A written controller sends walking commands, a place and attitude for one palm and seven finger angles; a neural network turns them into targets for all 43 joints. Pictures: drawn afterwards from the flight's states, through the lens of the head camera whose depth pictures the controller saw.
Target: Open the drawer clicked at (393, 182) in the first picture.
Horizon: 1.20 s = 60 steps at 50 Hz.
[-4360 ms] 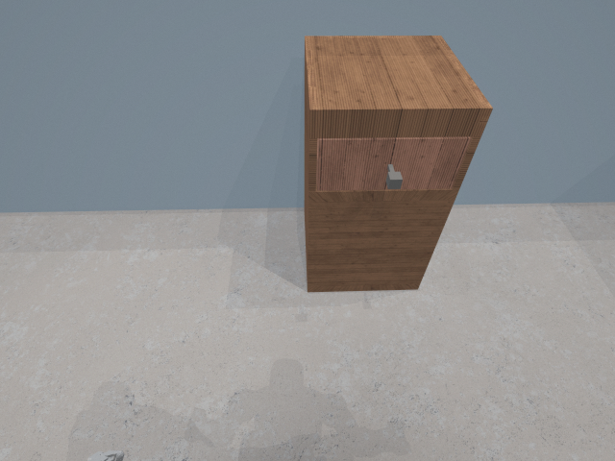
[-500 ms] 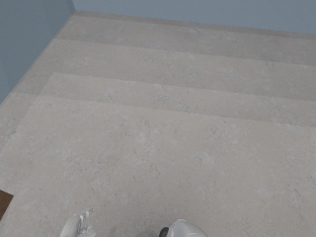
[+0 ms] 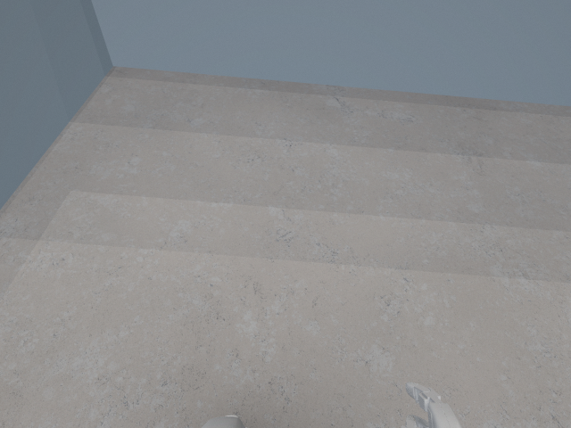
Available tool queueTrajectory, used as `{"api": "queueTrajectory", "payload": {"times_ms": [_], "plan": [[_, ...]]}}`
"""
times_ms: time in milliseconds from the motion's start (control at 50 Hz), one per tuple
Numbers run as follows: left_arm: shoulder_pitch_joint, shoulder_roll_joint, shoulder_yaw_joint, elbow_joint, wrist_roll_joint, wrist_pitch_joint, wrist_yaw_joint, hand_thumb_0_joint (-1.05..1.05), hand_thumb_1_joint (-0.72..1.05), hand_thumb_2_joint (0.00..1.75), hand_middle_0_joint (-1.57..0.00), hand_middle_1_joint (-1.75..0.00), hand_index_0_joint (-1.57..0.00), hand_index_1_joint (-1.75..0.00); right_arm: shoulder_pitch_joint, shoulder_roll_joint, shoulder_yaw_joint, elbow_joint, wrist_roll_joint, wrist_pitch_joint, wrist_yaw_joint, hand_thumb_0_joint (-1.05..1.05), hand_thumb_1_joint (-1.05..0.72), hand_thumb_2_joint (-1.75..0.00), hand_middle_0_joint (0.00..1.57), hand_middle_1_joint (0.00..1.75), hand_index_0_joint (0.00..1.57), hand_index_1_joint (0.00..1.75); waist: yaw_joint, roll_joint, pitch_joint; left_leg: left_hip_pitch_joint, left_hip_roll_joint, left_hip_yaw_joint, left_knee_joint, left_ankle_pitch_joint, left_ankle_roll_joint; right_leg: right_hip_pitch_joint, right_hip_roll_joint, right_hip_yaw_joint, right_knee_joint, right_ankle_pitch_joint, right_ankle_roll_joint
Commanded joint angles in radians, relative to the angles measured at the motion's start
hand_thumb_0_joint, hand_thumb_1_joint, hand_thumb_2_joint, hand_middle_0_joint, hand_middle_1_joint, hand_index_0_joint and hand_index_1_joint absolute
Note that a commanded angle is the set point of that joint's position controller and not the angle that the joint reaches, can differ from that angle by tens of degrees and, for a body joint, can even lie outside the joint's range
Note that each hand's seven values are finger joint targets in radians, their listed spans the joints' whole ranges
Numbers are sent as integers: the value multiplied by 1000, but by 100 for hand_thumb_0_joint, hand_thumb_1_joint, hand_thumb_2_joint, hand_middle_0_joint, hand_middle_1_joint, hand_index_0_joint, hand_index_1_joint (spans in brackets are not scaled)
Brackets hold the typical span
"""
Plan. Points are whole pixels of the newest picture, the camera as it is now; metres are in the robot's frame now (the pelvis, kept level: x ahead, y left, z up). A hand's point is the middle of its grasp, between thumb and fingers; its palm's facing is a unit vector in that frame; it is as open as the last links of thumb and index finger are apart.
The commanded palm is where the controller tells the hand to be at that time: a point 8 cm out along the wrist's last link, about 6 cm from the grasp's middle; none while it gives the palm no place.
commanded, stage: walk to a spot facing it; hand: left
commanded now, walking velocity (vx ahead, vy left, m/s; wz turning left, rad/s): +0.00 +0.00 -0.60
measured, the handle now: out of the picture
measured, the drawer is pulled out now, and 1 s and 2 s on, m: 0.00 0.00 0.00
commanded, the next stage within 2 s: turn to face it in 0.28 s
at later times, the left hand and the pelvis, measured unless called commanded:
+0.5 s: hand (230, 335) +0.28 +0.13 -0.15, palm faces -0.30 -0.92 -0.26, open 7.4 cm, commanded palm none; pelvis +0.09 -0.02 +0.00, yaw -17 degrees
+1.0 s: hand (177, 384) +0.19 +0.20 -0.16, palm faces +0.00 -0.98 -0.20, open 7.4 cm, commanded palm none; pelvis +0.11 +0.01 +0.01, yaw -2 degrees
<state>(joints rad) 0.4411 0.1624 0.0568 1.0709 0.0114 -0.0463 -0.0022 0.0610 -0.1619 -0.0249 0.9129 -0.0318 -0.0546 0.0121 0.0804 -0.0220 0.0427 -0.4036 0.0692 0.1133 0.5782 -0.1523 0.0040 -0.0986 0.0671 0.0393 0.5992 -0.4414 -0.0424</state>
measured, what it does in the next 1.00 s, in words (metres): walks ahead: right foot, then left foot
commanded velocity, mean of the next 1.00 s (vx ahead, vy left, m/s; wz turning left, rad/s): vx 0.00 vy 0.00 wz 0.18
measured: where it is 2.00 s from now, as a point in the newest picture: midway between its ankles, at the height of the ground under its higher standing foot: outside the picture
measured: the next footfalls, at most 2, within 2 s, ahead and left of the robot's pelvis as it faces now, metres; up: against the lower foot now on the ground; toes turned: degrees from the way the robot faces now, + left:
right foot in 0.46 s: +0.13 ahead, -0.15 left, +0.00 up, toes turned -24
left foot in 0.80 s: +0.18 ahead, +0.09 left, +0.00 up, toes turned +2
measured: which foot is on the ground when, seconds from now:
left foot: down 0.00-0.46, up 0.48-0.78, down 0.80-1.00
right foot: up 0.00-0.44, down 0.46-0.80, up 0.82-1.00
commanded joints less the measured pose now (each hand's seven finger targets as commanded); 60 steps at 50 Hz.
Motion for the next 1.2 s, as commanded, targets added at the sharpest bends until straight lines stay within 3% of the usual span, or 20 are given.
{"api": "queueTrajectory", "payload": {"times_ms": [0, 40, 120, 240, 320, 380, 420, 440, 460, 480, 580, 680, 740, 760, 780, 800, 860, 920, 1080, 1180], "plan": [[-44, 126, 37, -93, -1, -11, 6, 0, 90, 90, -20, -30, -20, -30, 332, -246, -54, 23, 14, -10, -40, 0, -90, -90, 20, 30, 20, 30, -162, 226, -236, 521, 472, -424, -244, 226, 163, -492, -69, 7, 728, -115, 27], [-119, 96, 42, -106, 11, 11, -16, 0, 90, 90, -20, -30, -20, -30, 215, -156, -33, -5, 9, -11, -42, 0, -90, -90, 20, 30, 20, 30, -112, 129, -25, 258, 384, -262, -299, 155, 128, -499, -142, -23, 737, -1, 50], [-40, 44, 47, -93, 14, 70, -22, 0, 90, 90, -20, -30, -20, -30, 157, -115, -27, 3, 12, -9, -48, 0, -90, -90, 20, 30, 20, 30, -43, 169, -15, 108, 285, -9, -308, 163, 83, -418, -156, -65, 678, 128, 73], [-181, 38, 56, -170, 16, 97, -26, 0, 90, 90, -20, -30, -20, -30, 191, -147, -56, 13, 7, 7, -45, 0, -90, -90, 20, 30, 20, 30, -72, 152, 13, 163, 321, 63, -311, 143, 118, -454, -190, -95, 441, 170, 104], [-284, 46, 46, -215, 16, 86, -25, 0, 90, 90, -20, -30, -20, -30, 242, -184, -73, 29, 0, 25, -36, 0, -90, -90, 20, 30, 20, 30, -118, 190, -5, 243, 334, 100, -234, 237, 110, -383, -150, -154, 234, 117, 95], [-283, 53, 37, -221, 19, 67, -16, 0, 90, 90, -20, -30, -20, -30, 258, -197, -76, 39, -4, 36, -32, 0, -90, -90, 20, 30, 20, 30, -113, 206, -36, 266, 328, 107, -131, 309, 85, -275, -117, -166, 66, 125, 69], [-158, 111, 35, -172, 27, 39, 0, 0, 90, 90, -20, -30, -20, -30, 285, -160, -64, 51, 6, 38, -23, 0, -90, -90, 20, 30, 20, 30, -51, 58, -118, 172, 248, 142, 88, 277, 11, -9, -146, -123, -160, 402, 43], [-84, 210, 48, -139, 31, 19, 18, 0, 90, 90, -20, -30, -20, -30, 301, -79, -39, 33, 14, 38, -19, 0, -90, -90, 20, 30, 20, 30, -26, -200, -203, -67, 130, 176, 296, -156, -46, 216, -398, 140, -178, 804, -36], [-57, 235, 35, -113, 9, 15, 21, 0, 90, 90, -20, -30, -20, -30, 269, -63, -27, 19, 22, 51, -30, 0, -90, -90, 20, 30, 20, 30, -23, -178, -230, -82, 77, 38, 383, -499, -59, 180, -498, 134, -145, 1103, -133], [-112, 232, 32, -119, 8, 11, 28, 0, 90, 90, -20, -30, -20, -30, 283, -53, -19, 27, 24, 66, -38, 0, -90, -90, 20, 30, 20, 30, -42, -207, -264, -49, 80, -45, 401, -509, -56, 123, -479, 121, -176, 985, -159], [-326, 177, 12, -145, 13, 34, 40, 0, 90, 90, -20, -30, -20, -30, 301, -54, -23, 93, 19, 92, -28, 0, -90, -90, 20, 30, 20, 30, -97, -126, -43, -2, 41, -38, 388, -331, -65, -118, -407, -83, -243, 617, -98], [-311, 185, 35, -151, 16, 46, 45, 0, 90, 90, -20, -30, -20, -30, 275, -50, -37, 60, 15, 90, -13, 0, -90, -90, 20, 30, 20, 30, -81, -142, -26, -3, 26, 6, 246, -289, -65, -101, -431, -136, -198, 545, -79], [-317, 169, 44, -168, 5, 58, 42, 0, 90, 90, -20, -30, -20, -30, 330, -65, -48, 53, 10, 83, -7, 0, -90, -90, 20, 30, 20, 30, -117, -64, -56, 144, 18, 25, 2, -80, -50, -176, -396, -190, -65, 375, -9], [-303, 132, 41, -185, -1, 67, 37, 0, 90, 90, -20, -30, -20, -30, 355, -114, -59, 50, 7, 74, -6, 0, -90, -90, 20, 30, 20, 30, -127, 119, -60, 182, 90, -121, -118, 43, -8, -254, -319, -222, 70, 210, 42], [-304, 70, 37, -222, -8, 73, 32, 0, 90, 90, -20, -30, -20, -30, 379, -205, -81, 31, -2, 68, -10, 0, -90, -90, 20, 30, 20, 30, -142, 363, -42, 198, 299, -422, -251, 232, 105, -415, -188, -253, 268, -100, 112], [-378, 72, 30, -246, 5, 78, 34, 0, 90, 90, -20, -30, -20, -30, 400, -229, -90, 46, -8, 64, -25, 0, -90, -90, 20, 30, 20, 30, -182, 359, -41, 191, 357, -542, -308, 224, 182, -469, -152, -145, 490, -195, 104], [-358, 79, 43, -222, 9, 66, 20, 0, 90, 90, -20, -30, -20, -30, 277, -179, -77, 11, 0, 49, -36, 0, -90, -90, 20, 30, 20, 30, -123, 183, -77, 224, 253, -401, -263, 195, 153, -525, -183, -47, 608, 8, 107], [-315, 90, 44, -199, 4, 70, 15, 0, 90, 90, -20, -30, -20, -30, 235, -181, -74, -9, 6, 43, -38, 0, -90, -90, 20, 30, 20, 30, -111, 138, -108, 263, 193, -307, -248, 286, 141, -473, -170, -56, 529, 54, 121], [-325, 119, 37, -226, 1, 76, 22, 0, 90, 90, -20, -30, -20, -30, 224, -242, -94, -23, 5, 66, -24, 0, -90, -90, 20, 30, 20, 30, -139, 154, -114, 290, 179, -411, -246, 196, 171, -414, -132, -49, 329, 1, 130], [-258, 131, 33, -233, -6, 74, 27, 0, 90, 90, -20, -30, -20, -30, 149, -268, -104, -58, 1, 85, -13, 0, -90, -90, 20, 30, 20, 30, -108, 194, -103, 150, 135, -485, -239, 103, 155, -237, -88, -57, 124, 10, 108]]}}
